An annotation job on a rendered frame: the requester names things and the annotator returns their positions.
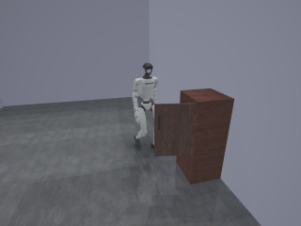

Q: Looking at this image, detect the robot right hand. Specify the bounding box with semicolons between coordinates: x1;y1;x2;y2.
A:
135;110;142;124

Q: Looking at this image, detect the robot left thigh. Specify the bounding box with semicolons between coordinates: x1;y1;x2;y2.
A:
151;104;154;129

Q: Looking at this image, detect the right robot upper arm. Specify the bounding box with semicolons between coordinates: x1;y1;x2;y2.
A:
133;78;142;98

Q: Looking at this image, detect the handle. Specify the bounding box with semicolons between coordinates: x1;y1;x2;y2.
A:
158;113;161;130

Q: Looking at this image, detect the robot left forearm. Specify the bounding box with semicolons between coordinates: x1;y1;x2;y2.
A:
152;91;158;104

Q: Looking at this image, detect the cupboard door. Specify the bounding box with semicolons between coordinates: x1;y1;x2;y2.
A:
154;103;196;156

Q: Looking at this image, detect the left robot upper arm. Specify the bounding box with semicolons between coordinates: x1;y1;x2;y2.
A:
153;76;159;93

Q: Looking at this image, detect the robot head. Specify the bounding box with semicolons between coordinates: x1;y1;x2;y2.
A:
141;62;153;79

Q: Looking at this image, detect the robot right forearm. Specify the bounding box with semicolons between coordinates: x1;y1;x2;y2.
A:
132;93;139;111

